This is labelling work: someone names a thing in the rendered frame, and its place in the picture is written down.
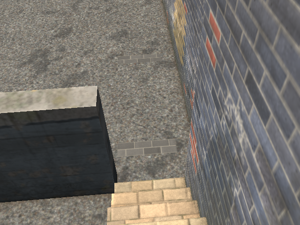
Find stairs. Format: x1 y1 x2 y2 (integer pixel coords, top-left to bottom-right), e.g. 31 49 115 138
107 177 208 225

